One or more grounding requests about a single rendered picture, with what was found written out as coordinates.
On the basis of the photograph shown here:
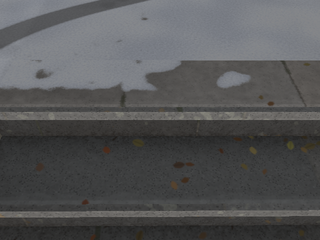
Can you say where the stairs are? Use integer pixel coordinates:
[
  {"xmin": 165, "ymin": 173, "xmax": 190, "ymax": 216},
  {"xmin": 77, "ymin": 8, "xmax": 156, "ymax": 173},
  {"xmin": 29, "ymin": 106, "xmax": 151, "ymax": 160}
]
[{"xmin": 0, "ymin": 120, "xmax": 320, "ymax": 240}]

